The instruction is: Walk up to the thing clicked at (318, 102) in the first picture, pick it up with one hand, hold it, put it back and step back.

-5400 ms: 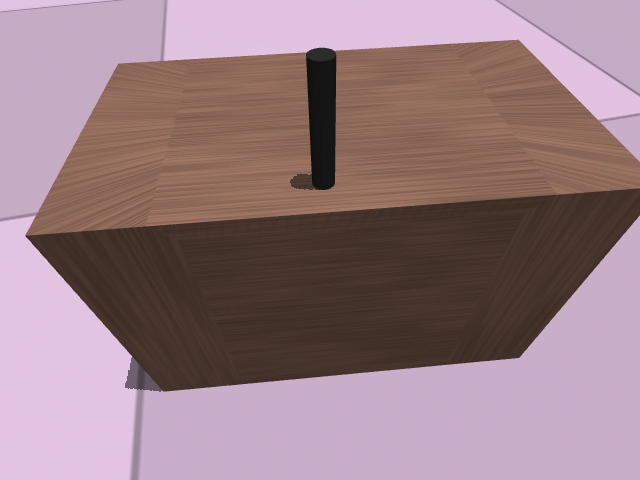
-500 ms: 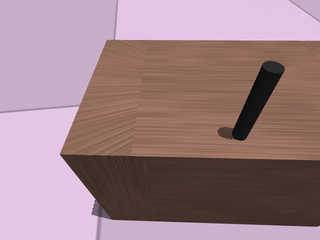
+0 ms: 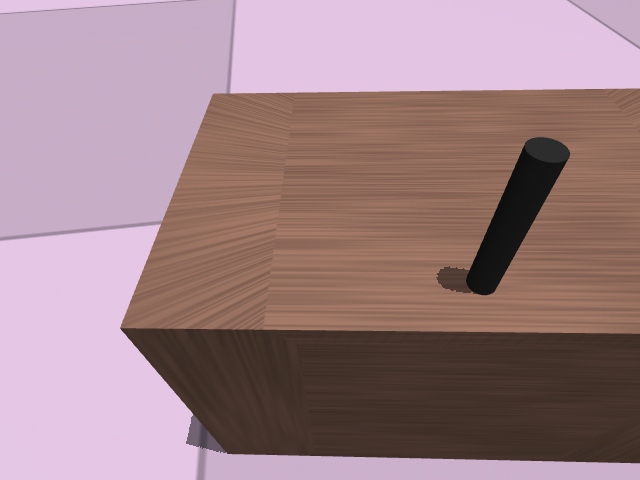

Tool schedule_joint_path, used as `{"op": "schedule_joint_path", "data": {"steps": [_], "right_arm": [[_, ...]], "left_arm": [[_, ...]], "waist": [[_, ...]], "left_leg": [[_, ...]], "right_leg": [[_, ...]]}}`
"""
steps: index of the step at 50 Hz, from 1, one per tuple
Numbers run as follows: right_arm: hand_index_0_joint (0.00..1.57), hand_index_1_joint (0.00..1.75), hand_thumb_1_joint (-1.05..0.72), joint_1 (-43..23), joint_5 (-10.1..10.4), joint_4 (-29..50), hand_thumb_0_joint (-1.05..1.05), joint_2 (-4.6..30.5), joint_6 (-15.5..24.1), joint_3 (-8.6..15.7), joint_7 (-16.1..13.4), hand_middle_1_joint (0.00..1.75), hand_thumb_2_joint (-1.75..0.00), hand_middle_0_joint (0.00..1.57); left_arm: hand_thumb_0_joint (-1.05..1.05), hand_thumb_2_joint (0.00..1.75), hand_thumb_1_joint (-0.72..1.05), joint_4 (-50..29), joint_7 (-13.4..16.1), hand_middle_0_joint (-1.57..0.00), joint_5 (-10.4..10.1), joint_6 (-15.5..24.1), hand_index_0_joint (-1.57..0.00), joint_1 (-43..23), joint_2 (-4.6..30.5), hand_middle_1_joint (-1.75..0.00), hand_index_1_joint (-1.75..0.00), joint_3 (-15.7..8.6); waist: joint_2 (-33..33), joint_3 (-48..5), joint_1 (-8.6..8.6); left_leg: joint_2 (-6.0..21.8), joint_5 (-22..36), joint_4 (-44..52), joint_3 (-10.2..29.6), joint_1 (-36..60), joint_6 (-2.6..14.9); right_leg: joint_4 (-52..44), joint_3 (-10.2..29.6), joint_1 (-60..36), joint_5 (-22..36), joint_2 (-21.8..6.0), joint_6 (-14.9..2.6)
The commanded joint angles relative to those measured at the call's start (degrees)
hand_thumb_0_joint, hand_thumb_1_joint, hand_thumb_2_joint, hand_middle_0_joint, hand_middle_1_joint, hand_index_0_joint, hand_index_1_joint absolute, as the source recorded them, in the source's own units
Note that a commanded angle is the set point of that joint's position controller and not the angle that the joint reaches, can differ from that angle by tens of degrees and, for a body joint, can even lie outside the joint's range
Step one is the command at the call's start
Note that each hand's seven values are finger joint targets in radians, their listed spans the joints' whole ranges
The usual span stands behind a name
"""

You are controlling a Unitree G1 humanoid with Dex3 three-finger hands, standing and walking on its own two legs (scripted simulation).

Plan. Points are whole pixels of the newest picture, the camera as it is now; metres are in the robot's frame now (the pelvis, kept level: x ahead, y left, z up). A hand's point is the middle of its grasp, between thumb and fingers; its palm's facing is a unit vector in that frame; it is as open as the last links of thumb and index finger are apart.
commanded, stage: stand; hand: right
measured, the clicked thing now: (507, 228) +0.40 -0.22 +0.09
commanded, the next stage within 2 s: rise first in 1.86 s
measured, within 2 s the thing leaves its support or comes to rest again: neither
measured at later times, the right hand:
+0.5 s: hand out of the picture +0.09 -0.25 -0.16, palm faces -0.03 +0.94 -0.34, open 7.4 cm
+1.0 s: hand out of the picture +0.07 -0.26 -0.16, palm faces -0.03 +0.94 -0.33, open 7.4 cm
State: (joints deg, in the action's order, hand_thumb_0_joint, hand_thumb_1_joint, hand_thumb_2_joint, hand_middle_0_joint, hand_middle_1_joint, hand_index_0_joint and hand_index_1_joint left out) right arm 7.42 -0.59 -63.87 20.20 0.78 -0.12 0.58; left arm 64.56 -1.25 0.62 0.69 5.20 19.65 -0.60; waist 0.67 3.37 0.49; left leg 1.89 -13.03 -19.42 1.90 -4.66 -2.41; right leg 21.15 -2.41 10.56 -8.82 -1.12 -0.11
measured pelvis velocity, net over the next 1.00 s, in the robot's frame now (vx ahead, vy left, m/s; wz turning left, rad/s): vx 0.00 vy -0.01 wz -0.01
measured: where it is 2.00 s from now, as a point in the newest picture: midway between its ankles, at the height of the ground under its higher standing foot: outside the picture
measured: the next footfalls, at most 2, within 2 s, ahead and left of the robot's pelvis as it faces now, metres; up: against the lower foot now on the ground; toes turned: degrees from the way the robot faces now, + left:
none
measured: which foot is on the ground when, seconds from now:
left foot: down 0.00-1.00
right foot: down 0.00-1.00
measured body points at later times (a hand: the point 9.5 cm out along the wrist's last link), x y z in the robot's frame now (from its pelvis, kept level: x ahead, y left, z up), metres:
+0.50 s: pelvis +0.01 +0.00 +0.00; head +0.02 -0.01 +0.45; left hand +0.09 +0.30 -0.13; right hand +0.09 -0.30 -0.13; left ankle -0.03 +0.15 -0.75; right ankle +0.03 -0.12 -0.75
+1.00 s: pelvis +0.00 -0.01 +0.00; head +0.01 -0.01 +0.45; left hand +0.08 +0.30 -0.13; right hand +0.07 -0.31 -0.14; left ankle -0.03 +0.15 -0.75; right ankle +0.03 -0.12 -0.75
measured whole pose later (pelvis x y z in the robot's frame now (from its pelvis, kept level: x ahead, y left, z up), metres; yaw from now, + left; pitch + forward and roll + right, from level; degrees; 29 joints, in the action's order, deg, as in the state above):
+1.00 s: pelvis +0.00 -0.01 +0.00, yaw +0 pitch -2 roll +0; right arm 7.5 -0.5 -64.3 20.6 0.4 -0.1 0.4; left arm 65.3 -0.7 0.6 0.6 5.8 20.0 -0.1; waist 0.8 3.1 0.4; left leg 2.5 -12.4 -17.6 1.6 -3.0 -2.8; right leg 20.2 -2.2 9.5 -8.5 -0.5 -0.5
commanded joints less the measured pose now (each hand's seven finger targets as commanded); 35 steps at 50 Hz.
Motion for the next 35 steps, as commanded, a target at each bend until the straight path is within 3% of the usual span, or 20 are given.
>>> {"op": "schedule_joint_path", "data": {"steps": [1,5,9,15,25,35], "right_arm": [[0.20,0.30,-0.90,-1.7,-0.1,3.0,0.00,12.4,1.0,2.5,-0.9,0.30,-0.90,0.20],[0.20,0.30,-0.90,-2.0,0.1,2.6,0.00,12.4,0.9,2.4,-0.9,0.30,-0.90,0.20],[0.20,0.30,-0.90,-2.7,0.0,2.5,0.00,12.1,0.6,2.4,-0.9,0.30,-0.90,0.20],[0.20,0.30,-0.90,-2.8,0.0,2.5,0.00,12.1,0.8,2.3,-0.9,0.30,-0.90,0.20],[0.20,0.30,-0.90,-2.3,0.1,2.7,0.00,12.2,0.5,2.3,-0.9,0.30,-0.90,0.20],[0.20,0.30,-0.90,-2.5,0.0,2.9,0.00,12.1,0.6,2.2,-0.9,0.30,-0.90,0.20]], "left_arm": [[0.00,0.90,0.90,-3.4,1.1,-0.20,-0.4,1.5,-0.20,-2.5,12.6,-0.30,-0.30,-2.1],[0.00,0.90,0.90,-2.9,1.3,-0.20,-0.4,1.5,-0.20,-2.0,12.5,-0.30,-0.30,-1.8],[0.00,0.90,0.90,-2.8,1.4,-0.20,-0.3,1.3,-0.20,-2.4,12.8,-0.30,-0.30,-1.7],[0.00,0.90,0.90,-2.7,1.5,-0.20,-0.4,1.4,-0.20,-2.1,13.0,-0.30,-0.30,-1.7],[0.00,0.90,0.90,-2.7,1.5,-0.20,-0.4,1.3,-0.20,-2.3,13.3,-0.30,-0.30,-1.7],[0.00,0.90,0.90,-2.6,1.5,-0.20,-0.4,1.3,-0.20,-2.0,13.3,-0.30,-0.30,-1.8]], "waist": [[-1.2,-6.5,-0.23],[-0.8,-6.4,-0.12],[-0.7,-5.0,-0.14],[0.0,-5.6,-0.18],[-0.8,-4.7,-0.44],[-0.8,-5.2,-0.32]], "left_leg": [[5.6,10.4,3.7,3.2,-2.7,2.57],[5.9,11.7,3.8,3.2,-1.9,2.55],[5.7,9.4,4.4,3.0,-2.4,2.51],[5.9,11.8,4.6,2.8,-1.3,2.36],[5.6,8.3,4.7,2.4,-1.9,2.64],[5.7,8.4,4.7,2.4,-1.1,2.55]], "right_leg": [[-2.4,6.0,-7.4,10.1,-6.8,-1.14],[-2.6,5.8,-7.5,11.3,-6.8,-1.01],[-3.3,5.8,-6.4,8.2,-6.5,-0.90],[-2.8,5.7,-6.8,11.2,-6.7,-1.04],[-4.0,6.3,-6.2,8.4,-6.7,-1.03],[-4.0,6.2,-6.4,8.5,-6.7,-1.19]]}}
